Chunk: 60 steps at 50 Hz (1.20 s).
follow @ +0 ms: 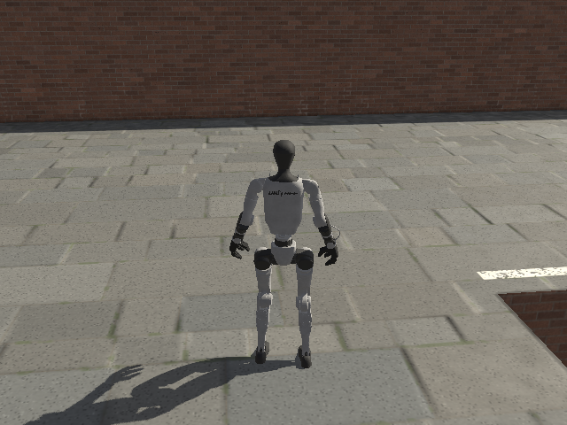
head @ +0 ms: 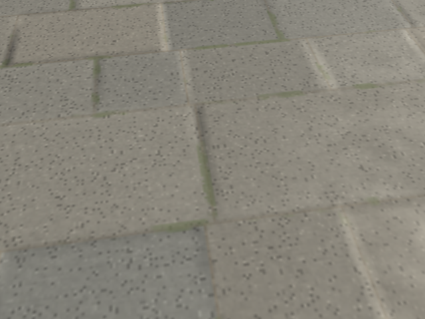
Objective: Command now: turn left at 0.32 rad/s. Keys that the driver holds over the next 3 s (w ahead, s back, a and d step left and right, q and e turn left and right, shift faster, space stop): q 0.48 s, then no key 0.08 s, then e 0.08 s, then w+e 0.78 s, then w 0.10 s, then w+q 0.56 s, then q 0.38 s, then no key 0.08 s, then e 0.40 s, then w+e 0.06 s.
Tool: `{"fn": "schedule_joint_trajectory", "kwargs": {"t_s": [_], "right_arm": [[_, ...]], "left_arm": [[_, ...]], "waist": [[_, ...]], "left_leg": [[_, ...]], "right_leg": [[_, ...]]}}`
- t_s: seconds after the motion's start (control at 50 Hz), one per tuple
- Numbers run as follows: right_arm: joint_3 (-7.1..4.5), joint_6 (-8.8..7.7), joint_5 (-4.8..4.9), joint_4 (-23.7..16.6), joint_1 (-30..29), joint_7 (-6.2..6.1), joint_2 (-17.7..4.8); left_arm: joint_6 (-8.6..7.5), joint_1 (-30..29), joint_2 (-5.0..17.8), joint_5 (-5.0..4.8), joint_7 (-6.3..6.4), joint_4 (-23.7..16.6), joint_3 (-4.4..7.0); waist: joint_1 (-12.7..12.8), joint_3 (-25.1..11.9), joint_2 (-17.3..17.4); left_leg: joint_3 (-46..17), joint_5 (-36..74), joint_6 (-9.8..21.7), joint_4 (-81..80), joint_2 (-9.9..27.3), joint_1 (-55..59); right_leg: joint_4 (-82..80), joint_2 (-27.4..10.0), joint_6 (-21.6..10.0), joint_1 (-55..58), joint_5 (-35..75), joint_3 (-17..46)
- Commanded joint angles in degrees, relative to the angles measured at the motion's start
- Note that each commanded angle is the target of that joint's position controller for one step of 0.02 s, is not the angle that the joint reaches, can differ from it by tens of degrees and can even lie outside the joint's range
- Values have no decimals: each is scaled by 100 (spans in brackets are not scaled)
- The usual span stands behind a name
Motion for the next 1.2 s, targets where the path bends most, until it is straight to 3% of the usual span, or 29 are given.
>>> {"fn": "schedule_joint_trajectory", "kwargs": {"t_s": [0.02, 0.06, 0.1, 0.16, 0.22, 0.26, 0.28, 0.3, 0.32, 0.34, 0.38, 0.52, 0.64, 0.66, 0.7, 0.74, 0.78, 0.8, 0.82, 0.84, 0.86, 0.92, 1.0, 1.08, 1.12, 1.14, 1.16, 1.18, 1.2], "right_arm": [[-249, -76, 24, -477, -255, -13, -834], [-365, 63, 32, -509, -203, -29, -926], [-324, 180, 25, -526, -134, -23, -700], [-241, 221, 13, -706, -276, 83, -556], [-291, 257, 36, -852, -189, 197, -719], [-376, 289, -12, -761, 268, 181, -813], [-491, 288, -25, -777, 462, 96, -1134], [-636, 258, -66, -971, 545, -13, -1940], [-550, 113, -299, -1032, 741, 77, -1749], [-505, -8, -290, -1035, 498, 109, -1602], [-424, -55, -86, -1055, 13, 33, -1271], [-339, 67, -91, -1177, -48, -177, -1103], [-153, 99, -242, -1054, -185, -125, -740], [-111, 92, -253, -969, -112, -98, -674], [-162, 88, -211, -866, -76, -55, -948], [-153, 47, -175, -798, 0, -49, -982], [-59, -77, -192, -868, -199, -52, -675], [-38, -182, -199, -1088, -337, -46, -484], [-89, -324, -143, -1189, -633, -65, -616], [-173, -423, -20, -1307, -1002, -63, -852], [-205, -489, 17, -1285, -952, -24, -838], [-193, -630, -84, -1277, -1068, 137, -663], [-78, -650, -86, -1324, -1267, 268, -229], [-230, -623, 26, -1263, -818, 189, -604], [-365, -612, 43, -1091, -65, 82, -831], [-462, -625, -4, -978, 709, 14, -1081], [-581, -580, -199, -883, 1379, -4, -1713], [-525, -576, -249, -831, 1254, 62, -1527], [-402, -576, -180, -888, 860, 55, -1070]], "left_arm": [[-58, 189, 1008, 79, 40, -342, 335], [-161, 98, 894, 56, 70, -373, 276], [-219, -165, 927, -39, 64, -331, 302], [-159, -276, 1036, -49, 56, -283, 356], [-119, -232, 1154, -127, 29, -218, 400], [-155, -232, 1082, -225, 0, -152, 377], [-204, 169, 880, -128, -48, -21, 325], [-220, 118, 460, 240, -83, -290, 164], [-232, -445, 677, 74, -24, -435, 221], [-202, -562, 864, -85, 11, -437, 280], [-156, -457, 962, -47, 97, -276, 347], [-189, -269, 683, -54, 40, -209, 289], [-233, -243, 536, -81, -76, -117, 170], [-253, -189, 504, -86, -107, -85, 140], [-308, -141, 551, -144, -152, -57, 125], [-405, -16, 541, -176, -171, -3, 92], [-525, 472, 665, -176, -159, 108, 80], [-566, 784, 1178, -165, -176, 269, 221], [-611, 1095, 1312, -155, -240, 322, 291], [-656, 1350, 1172, -79, -251, 374, 252], [-706, 1344, 1089, -79, -243, 384, 231], [-659, 1384, 922, -194, -150, 347, 219], [-453, 1247, 948, -213, -50, 166, 262], [-416, 1123, 1128, -244, -51, 12, 341], [-446, 1040, 884, -208, -75, -62, 275], [-472, 998, 548, -131, -105, -134, 175], [-526, 1294, -56, -164, -81, -437, -7], [-557, 1568, 339, -347, -70, -435, 74], [-532, 1308, 746, -390, -88, -336, 190]], "waist": [[312, -636, -1296], [312, -426, -1140], [180, -303, -902], [272, -457, -1046], [271, -642, -1081], [30, -733, -845], [37, -832, -31], [187, -870, 1793], [-294, -1335, 1112], [-169, -951, 666], [52, -575, 335], [131, -762, 518], [-15, -668, 676], [-40, -717, 658], [-21, -440, 700], [62, -195, 574], [241, -117, 109], [128, -80, -877], [396, 188, -1400], [631, 425, -1375], [545, 367, -1126], [580, 29, -821], [602, -118, -985], [284, -177, -1074], [-136, -399, -966], [-494, -930, -586], [-451, -1811, 1233], [-218, -1554, 1742], [-159, -808, 1124]], "left_leg": [[375, -1077, -79, 1281, -51, -1086], [289, -2068, -219, 2876, 132, -1596], [359, -1606, -317, 2660, 297, -1628], [750, -1000, -401, 1827, 327, -1023], [1025, -512, -246, 861, 213, -457], [1177, 468, 31, -238, -33, 446], [488, 1835, 289, -696, 245, 1262], [-1953, 4406, 1267, -781, 1976, 2040], [-2667, 3900, 2179, -1084, 2431, 1626], [-2205, 3201, 2061, -1197, 2173, 1419], [-1592, 2137, 1490, -1224, 1627, 1127], [-1233, 1860, 1392, -1285, 1165, 1034], [-1074, 1036, 1353, -1283, 1090, 418], [-1071, 303, 1331, -1384, 1064, 349], [-1191, -1315, 1260, -1529, 1040, 40], [-1260, -2209, 1113, -1473, 977, -151], [-925, -1895, 850, -622, 714, -542], [243, -1585, 473, 334, -97, -1148], [744, -1359, 233, 1255, -334, -1879], [406, -1845, 207, 1908, -190, -2585], [222, -1723, 216, 2317, -24, -2836], [316, -645, 124, 1931, 183, -3016], [695, 184, -173, 597, -116, -1527], [554, 910, -192, -116, -102, 3], [538, 805, -6, -399, 18, 1079], [2, 496, 246, -501, 595, 2111], [-2443, -1121, 971, -1215, 2129, 3469], [-4004, -2434, 1360, -1913, 2528, 3068], [-3314, -2507, 1257, -1963, 2391, 2477]], "right_leg": [[-673, -1821, -1232, 918, 2360, 1450], [-686, -2235, -1541, 795, 3372, 1515], [-639, -1932, -1298, 730, 3354, 899], [-569, -1675, -1179, 596, 3327, 283], [-283, -1758, -1070, 612, 3099, 115], [366, -1580, -708, 166, 2341, -208], [1332, -1211, -248, -520, 1218, -673], [3193, -343, 417, -2215, -2361, -925], [4112, -48, 402, -2432, -2758, 82], [4411, -189, 325, -2596, -2336, 220], [4063, -391, 264, -2617, -1395, 286], [2867, -169, 536, -2047, -412, 215], [1490, -396, 502, -873, -315, 44], [1213, -386, 459, -623, -256, -38], [716, -162, 287, -336, -143, -355], [208, -34, 9, -120, -338, -462], [-216, -572, -464, 245, -509, 407], [-708, -1090, -1035, 355, -1442, 1591], [-1514, -1840, -1596, 633, -1853, 3128], [-1745, -2153, -1826, 901, -1586, 3708], [-1651, -2061, -1759, 1172, -1301, 3521], [-1514, -1506, -1398, 1792, -27, 2488], [-1454, -945, -1199, 699, 507, 1621], [-1264, -1075, -935, -262, 230, 1880], [-565, -823, -660, -660, 462, 1799], [737, -444, -433, -1101, 281, 1440], [2841, 301, -96, -2431, -1425, 677], [4051, 72, -21, -3189, -1794, 747], [4483, -251, -67, -3462, -1277, 720]]}}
